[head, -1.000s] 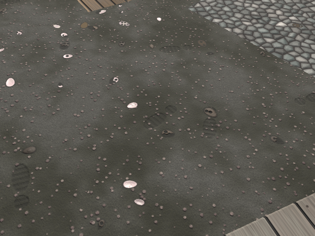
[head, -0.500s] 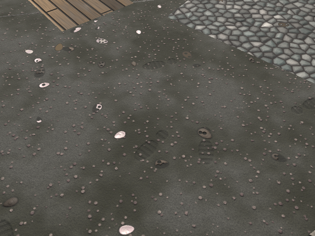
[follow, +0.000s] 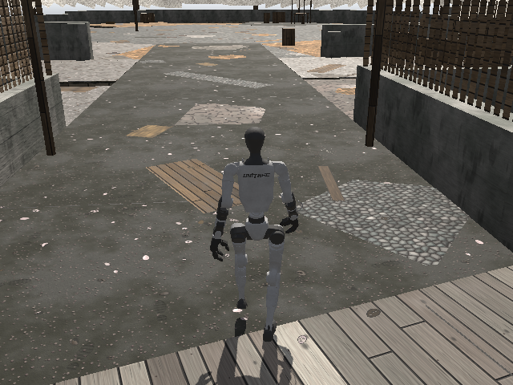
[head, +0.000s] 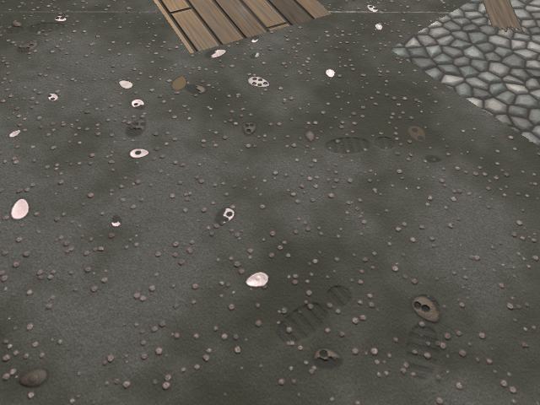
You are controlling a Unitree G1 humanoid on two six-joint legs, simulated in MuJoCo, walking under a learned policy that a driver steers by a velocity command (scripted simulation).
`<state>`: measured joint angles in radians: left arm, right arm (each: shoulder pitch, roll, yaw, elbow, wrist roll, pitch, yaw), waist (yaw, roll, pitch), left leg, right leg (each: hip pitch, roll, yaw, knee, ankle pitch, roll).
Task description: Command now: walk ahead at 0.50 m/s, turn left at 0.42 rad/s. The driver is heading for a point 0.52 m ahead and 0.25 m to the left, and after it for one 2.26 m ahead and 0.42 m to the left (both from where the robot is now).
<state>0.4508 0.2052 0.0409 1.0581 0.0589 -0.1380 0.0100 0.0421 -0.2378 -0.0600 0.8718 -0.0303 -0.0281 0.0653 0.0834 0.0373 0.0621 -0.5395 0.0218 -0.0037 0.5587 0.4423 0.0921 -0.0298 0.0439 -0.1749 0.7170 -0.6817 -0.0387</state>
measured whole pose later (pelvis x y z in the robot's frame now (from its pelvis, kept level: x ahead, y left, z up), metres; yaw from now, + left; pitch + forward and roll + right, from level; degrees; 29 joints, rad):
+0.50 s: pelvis +0.34 +0.00 -0.12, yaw +18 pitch +1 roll +2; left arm -0.01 0.22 0.02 0.78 0.04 -0.09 -0.01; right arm 0.38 -0.27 -0.09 0.96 -0.01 -0.05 0.01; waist -0.08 0.00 0.05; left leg -0.10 -0.12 -0.15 0.58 -0.45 0.07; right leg -0.46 -0.02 0.02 0.54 -0.10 0.00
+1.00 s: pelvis +0.56 +0.09 -0.11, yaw +36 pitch +2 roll -1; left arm 0.40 0.24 0.06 0.93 0.02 -0.07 0.01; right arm 0.02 -0.24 -0.05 0.75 -0.04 0.00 0.08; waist 0.06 0.01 0.06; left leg -0.50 0.01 0.11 0.61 -0.21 0.12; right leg 0.07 -0.07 -0.30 0.37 -0.43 0.04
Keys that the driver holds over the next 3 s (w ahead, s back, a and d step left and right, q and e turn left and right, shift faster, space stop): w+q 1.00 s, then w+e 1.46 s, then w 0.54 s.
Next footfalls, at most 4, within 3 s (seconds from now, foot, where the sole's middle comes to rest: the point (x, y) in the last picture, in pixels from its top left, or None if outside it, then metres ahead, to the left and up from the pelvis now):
0.10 left None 0.24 0.08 -0.88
0.48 right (323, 400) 0.52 -0.07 -0.88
1.02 left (209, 347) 0.64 0.25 -0.88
1.60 right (209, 249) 0.96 0.30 -0.88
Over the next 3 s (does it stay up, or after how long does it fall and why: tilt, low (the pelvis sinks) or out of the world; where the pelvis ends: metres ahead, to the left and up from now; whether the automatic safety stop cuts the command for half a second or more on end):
stays up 1.51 0.36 -0.09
